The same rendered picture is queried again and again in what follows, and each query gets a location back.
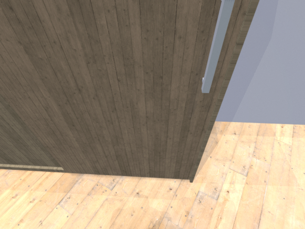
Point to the handle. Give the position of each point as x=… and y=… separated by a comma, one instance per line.
x=218, y=38

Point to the wardrobe door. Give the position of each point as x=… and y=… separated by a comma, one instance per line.
x=113, y=87
x=18, y=144

